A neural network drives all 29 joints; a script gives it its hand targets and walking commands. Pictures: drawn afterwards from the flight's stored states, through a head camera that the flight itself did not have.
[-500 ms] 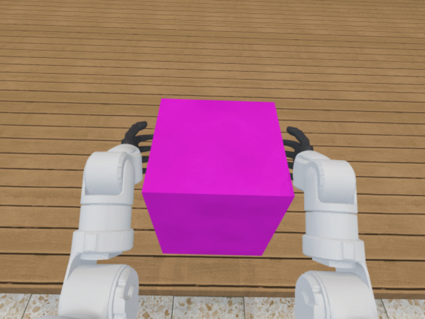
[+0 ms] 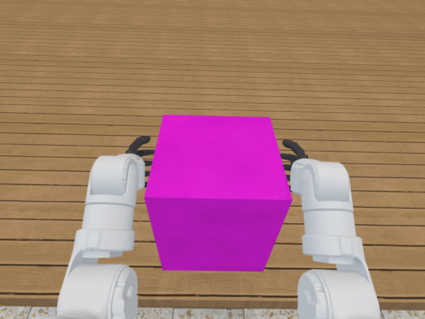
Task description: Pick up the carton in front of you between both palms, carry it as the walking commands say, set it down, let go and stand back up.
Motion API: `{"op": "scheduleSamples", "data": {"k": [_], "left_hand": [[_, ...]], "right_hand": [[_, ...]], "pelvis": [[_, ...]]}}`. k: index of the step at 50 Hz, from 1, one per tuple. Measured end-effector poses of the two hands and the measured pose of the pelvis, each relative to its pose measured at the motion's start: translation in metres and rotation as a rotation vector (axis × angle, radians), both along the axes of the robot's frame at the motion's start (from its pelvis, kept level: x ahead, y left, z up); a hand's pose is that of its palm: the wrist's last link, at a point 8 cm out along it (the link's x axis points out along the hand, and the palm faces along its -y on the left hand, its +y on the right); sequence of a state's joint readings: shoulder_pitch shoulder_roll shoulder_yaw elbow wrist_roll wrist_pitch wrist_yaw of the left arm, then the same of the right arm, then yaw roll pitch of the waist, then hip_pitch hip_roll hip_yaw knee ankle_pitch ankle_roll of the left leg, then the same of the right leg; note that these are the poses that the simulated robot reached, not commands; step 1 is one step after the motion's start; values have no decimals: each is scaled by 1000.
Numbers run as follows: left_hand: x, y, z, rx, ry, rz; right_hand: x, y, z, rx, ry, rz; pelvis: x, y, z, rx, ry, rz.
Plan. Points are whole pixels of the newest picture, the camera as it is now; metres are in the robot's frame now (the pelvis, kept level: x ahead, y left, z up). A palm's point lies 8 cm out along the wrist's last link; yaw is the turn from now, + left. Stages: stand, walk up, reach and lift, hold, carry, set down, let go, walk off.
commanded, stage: carry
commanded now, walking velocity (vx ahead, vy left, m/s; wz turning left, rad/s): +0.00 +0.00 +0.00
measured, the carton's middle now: (215, 195) +0.35 +0.00 +0.05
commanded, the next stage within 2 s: none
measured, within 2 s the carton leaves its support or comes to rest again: neither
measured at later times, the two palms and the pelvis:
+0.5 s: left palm (130, 180) +0.32 +0.15 +0.13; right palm (302, 185) +0.31 -0.15 +0.13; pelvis -0.03 +0.00 +0.00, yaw +0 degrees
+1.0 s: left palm (128, 184) +0.31 +0.15 +0.13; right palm (303, 189) +0.31 -0.15 +0.13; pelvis -0.04 +0.00 +0.00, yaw +0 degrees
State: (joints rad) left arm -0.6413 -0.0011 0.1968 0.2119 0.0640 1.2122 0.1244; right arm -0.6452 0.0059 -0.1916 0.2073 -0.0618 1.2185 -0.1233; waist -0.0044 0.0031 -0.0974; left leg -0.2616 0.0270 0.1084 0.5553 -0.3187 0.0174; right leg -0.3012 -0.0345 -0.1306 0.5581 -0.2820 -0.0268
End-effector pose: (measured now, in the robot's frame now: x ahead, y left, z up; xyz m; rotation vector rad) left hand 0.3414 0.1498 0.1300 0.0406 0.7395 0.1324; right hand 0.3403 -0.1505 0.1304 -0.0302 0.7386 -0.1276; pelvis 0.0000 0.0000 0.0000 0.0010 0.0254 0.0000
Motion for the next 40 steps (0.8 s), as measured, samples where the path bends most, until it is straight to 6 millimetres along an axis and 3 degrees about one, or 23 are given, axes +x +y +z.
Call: {"op": "scheduleSamples", "data": {"k": [18, 40], "left_hand": [[-22, 0, 0, 5, 16, -4], [-31, 1, -1, 4, 15, -4]], "right_hand": [[-22, 0, 0, -3, 16, 3], [-32, 1, -1, -1, 15, 1]], "pelvis": [[-24, -1, 1, 1, -5, -1], [-35, 1, 0, 1, -3, -4]]}}
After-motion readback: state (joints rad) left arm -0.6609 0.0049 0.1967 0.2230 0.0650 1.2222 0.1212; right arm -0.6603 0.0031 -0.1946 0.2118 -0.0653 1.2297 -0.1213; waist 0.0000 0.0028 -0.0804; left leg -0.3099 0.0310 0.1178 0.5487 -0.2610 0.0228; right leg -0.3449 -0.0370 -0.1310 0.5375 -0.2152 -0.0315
